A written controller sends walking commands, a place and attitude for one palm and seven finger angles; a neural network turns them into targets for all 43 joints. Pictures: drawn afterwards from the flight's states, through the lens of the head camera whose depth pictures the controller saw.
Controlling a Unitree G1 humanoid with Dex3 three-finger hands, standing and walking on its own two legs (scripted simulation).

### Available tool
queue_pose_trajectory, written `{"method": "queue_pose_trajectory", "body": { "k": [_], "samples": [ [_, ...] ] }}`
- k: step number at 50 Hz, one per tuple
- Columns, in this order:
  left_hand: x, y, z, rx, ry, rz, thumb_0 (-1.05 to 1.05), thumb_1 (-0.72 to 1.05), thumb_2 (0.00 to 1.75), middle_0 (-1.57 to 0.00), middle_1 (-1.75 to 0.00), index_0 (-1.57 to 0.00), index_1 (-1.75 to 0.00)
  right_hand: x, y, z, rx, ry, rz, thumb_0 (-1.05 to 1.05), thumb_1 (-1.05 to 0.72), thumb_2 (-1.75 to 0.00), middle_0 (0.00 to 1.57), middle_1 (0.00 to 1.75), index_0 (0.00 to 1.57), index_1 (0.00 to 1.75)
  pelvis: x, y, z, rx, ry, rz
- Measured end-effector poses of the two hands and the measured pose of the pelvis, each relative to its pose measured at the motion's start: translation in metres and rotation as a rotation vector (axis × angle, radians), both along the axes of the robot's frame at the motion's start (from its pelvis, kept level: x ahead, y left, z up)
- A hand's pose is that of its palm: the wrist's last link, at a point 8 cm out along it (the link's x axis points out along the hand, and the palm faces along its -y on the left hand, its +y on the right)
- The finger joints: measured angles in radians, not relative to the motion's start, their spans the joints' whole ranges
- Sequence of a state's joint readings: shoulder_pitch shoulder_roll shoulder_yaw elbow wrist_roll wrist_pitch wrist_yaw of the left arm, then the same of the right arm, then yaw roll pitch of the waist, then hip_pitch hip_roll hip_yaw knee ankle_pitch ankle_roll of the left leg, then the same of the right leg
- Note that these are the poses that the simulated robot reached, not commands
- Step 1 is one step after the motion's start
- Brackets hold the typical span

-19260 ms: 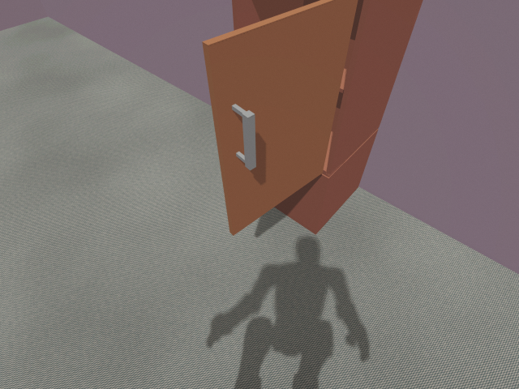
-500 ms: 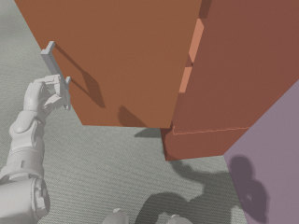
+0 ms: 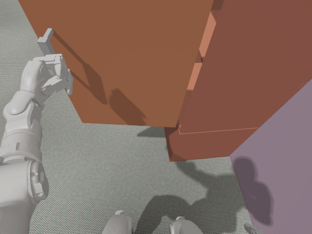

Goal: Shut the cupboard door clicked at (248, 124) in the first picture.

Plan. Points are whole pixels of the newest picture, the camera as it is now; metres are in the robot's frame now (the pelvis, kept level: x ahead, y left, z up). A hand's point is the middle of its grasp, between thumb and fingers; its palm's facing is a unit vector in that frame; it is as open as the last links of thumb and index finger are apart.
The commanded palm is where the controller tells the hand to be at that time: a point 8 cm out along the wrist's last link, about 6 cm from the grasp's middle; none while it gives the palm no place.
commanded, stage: push the door shut along its arc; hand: left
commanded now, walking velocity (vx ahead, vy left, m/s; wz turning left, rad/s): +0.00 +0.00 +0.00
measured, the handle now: (57, 59) +0.55 +0.26 +0.10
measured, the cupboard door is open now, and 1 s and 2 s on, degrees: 82 69 62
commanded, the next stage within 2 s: pull the fist back off the door in 1.36 s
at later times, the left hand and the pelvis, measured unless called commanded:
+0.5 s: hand (69, 65) +0.51 +0.21 +0.12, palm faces -0.21 -0.98 +0.00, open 3.1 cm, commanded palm +0.53 +0.24 +0.10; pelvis -0.01 +0.01 -0.02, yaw -1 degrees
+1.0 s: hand (93, 51) +0.57 +0.17 +0.11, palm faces -0.34 -0.94 +0.00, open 3.1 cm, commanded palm +0.60 +0.19 +0.10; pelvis +0.00 +0.02 -0.04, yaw -3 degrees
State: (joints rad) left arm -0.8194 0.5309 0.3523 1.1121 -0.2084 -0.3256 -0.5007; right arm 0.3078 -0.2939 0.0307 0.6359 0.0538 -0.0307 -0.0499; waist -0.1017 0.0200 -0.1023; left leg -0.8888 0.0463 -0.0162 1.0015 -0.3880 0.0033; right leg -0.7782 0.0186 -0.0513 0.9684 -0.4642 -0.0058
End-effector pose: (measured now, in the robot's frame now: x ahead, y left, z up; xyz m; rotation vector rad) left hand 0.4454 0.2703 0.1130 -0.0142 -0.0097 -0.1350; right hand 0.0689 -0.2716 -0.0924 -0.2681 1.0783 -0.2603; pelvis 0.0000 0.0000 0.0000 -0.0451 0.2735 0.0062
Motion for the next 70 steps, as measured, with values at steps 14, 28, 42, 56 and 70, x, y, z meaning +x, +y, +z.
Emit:
{"method": "queue_pose_trajectory", "body": {
  "k": [14, 28, 42, 56, 70],
  "samples": [
    [0.031, 0.000, 0.003, 0.020, 0.037, -0.039, 0.02, 0.90, 0.90, -1.29, -1.50, -1.33, -1.50, -0.057, 0.006, -0.009, 0.016, 0.135, -0.086, 0.01, -0.90, -0.89, 0.21, 0.30, 0.20, 0.30, 0.001, 0.004, -0.006, -0.007, 0.037, -0.020],
    [0.061, 0.002, 0.003, 0.017, 0.044, -0.083, 0.02, 0.90, 0.90, -1.29, -1.50, -1.31, -1.50, -0.079, 0.004, -0.013, -0.039, 0.197, -0.089, 0.01, -0.90, -0.89, 0.21, 0.30, 0.20, 0.30, -0.008, 0.009, -0.018, -0.029, 0.099, -0.012],
    [0.099, -0.017, 0.000, 0.044, 0.052, -0.163, 0.02, 0.90, 0.90, -1.29, -1.50, -1.30, -1.50, -0.082, 0.013, -0.020, -0.070, 0.212, -0.090, 0.00, -0.90, -0.89, 0.21, 0.30, 0.20, 0.30, -0.008, 0.016, -0.032, -0.050, 0.163, -0.013],
    [0.144, -0.060, 0.001, 0.035, 0.062, -0.229, 0.02, 0.89, 0.91, -1.29, -1.50, -1.30, -1.50, -0.110, 0.035, -0.026, -0.033, 0.269, -0.183, 0.00, -0.90, -0.89, 0.21, 0.30, 0.20, 0.30, 0.003, 0.020, -0.038, -0.050, 0.201, -0.043],
    [0.163, -0.060, -0.001, 0.045, 0.069, -0.247, -0.02, 0.83, 0.91, -1.29, -1.50, -1.30, -1.50, -0.135, 0.037, -0.024, -0.036, 0.379, -0.230, 0.00, -0.90, -0.89, 0.21, 0.30, 0.21, 0.30, 0.006, 0.015, -0.045, -0.059, 0.235, -0.045]
  ]
}}
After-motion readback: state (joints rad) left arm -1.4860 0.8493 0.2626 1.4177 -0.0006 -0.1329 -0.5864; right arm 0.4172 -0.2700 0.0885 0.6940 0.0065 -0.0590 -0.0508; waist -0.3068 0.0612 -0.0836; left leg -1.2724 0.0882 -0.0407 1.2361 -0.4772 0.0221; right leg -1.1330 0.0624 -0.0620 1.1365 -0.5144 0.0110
